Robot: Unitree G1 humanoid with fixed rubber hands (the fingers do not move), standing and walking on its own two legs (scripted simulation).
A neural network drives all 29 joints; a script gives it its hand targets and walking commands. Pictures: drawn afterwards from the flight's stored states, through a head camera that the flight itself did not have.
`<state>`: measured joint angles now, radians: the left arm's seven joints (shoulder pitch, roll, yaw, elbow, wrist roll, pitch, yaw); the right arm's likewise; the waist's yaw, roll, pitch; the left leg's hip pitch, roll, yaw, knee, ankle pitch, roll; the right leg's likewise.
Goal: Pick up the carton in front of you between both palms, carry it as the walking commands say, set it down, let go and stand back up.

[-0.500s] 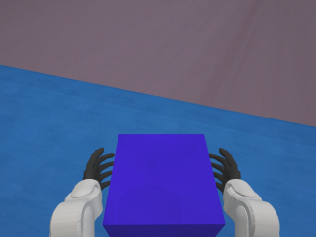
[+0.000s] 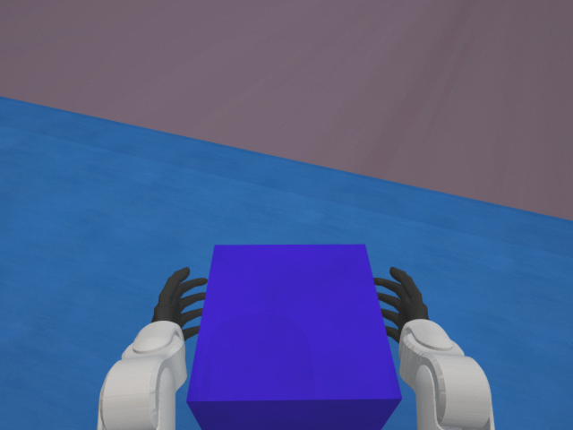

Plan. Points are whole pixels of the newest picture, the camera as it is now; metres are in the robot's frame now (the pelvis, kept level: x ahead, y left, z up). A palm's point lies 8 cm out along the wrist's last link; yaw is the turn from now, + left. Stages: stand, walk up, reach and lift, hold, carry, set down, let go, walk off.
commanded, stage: carry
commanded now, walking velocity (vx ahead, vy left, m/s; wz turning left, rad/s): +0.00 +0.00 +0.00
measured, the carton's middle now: (290, 355) +0.24 +0.00 -0.02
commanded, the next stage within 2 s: hold in 1.28 s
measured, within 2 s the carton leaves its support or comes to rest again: neither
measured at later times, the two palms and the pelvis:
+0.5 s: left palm (188, 329) +0.25 +0.14 +0.03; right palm (407, 336) +0.24 -0.16 +0.02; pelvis -0.03 -0.01 +0.00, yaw +0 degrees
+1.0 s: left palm (204, 341) +0.23 +0.11 +0.04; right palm (433, 346) +0.22 -0.19 +0.04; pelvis -0.06 -0.04 +0.00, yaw +0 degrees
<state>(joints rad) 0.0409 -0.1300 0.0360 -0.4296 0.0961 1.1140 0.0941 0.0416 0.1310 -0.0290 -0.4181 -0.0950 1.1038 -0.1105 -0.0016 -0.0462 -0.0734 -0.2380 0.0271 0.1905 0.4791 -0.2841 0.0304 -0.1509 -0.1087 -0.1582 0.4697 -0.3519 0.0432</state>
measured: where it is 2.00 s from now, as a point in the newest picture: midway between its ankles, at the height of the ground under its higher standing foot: outside the picture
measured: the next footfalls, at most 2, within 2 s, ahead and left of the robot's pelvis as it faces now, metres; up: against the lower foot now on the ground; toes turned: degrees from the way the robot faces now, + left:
none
